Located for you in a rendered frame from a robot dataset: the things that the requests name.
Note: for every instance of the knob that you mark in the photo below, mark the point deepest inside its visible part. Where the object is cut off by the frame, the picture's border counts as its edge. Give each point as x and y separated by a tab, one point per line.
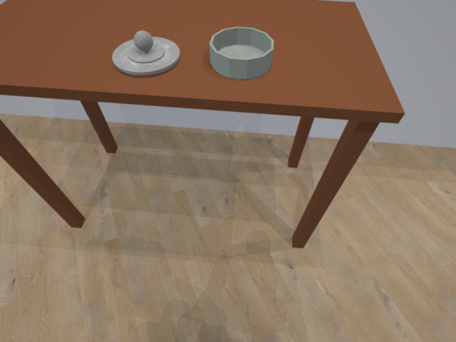
143	40

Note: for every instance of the lid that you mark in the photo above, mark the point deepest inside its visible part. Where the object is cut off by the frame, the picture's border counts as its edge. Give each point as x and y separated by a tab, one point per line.
163	55

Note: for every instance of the table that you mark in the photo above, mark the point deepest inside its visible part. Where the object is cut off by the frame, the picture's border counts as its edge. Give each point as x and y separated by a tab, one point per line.
324	65

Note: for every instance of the pot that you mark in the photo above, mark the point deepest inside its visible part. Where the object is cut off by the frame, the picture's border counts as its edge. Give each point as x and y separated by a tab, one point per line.
241	53

